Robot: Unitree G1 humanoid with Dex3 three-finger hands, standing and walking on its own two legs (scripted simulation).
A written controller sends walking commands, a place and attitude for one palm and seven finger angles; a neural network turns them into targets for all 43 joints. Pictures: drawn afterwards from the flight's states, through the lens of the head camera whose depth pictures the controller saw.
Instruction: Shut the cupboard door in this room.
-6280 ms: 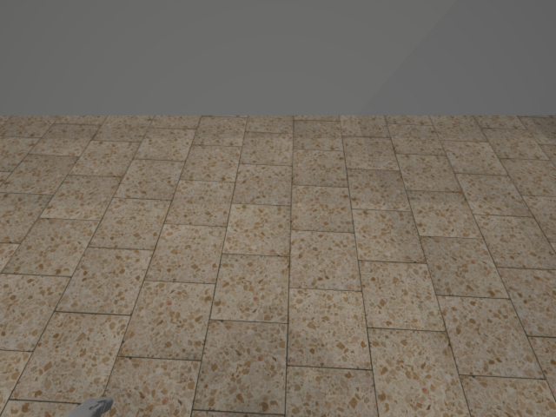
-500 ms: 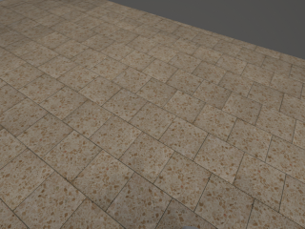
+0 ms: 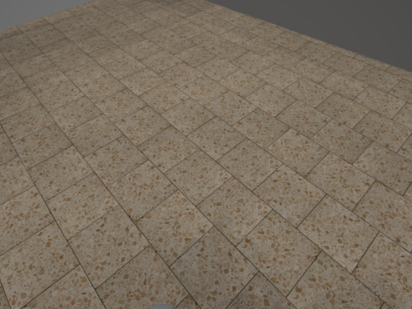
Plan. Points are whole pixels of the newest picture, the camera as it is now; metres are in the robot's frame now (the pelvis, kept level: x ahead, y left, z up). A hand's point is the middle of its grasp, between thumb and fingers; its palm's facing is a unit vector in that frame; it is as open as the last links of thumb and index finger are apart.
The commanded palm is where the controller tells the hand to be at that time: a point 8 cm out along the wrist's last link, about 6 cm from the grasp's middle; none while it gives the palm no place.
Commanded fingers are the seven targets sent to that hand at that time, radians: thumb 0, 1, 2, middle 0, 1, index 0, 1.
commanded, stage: turn or walk to find it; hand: left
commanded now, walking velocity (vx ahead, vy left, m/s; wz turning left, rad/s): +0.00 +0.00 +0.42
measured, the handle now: out of the picture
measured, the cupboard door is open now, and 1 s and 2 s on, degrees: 84 84 84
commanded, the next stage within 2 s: none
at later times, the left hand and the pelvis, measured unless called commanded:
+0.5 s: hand out of the picture +0.04 +0.24 -0.15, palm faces +0.22 -0.94 -0.25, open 7.4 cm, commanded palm none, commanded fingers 0.00 0.90 0.90 -0.20 -0.30 -0.20 -0.30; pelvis -0.02 +0.02 +0.00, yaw +11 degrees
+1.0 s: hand out of the picture -0.12 +0.24 -0.19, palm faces +0.45 -0.86 -0.23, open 7.4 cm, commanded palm none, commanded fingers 0.00 0.90 0.90 -0.20 -0.30 -0.20 -0.30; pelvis -0.06 +0.04 -0.01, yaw +24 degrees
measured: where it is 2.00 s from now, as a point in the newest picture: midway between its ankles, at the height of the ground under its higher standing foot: outside the picture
